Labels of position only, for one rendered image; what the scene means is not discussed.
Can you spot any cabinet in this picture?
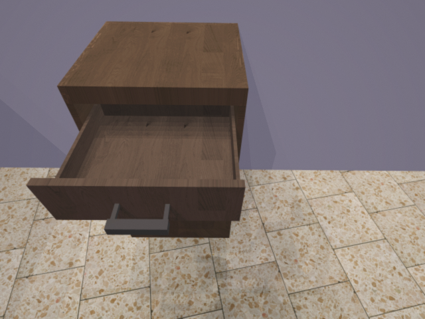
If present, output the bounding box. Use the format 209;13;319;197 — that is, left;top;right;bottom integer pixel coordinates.
57;21;248;238

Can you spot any drawer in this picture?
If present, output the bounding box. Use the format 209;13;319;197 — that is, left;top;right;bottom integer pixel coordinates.
27;104;246;221

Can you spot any handle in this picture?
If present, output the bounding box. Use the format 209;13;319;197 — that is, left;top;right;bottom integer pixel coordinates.
104;203;170;235

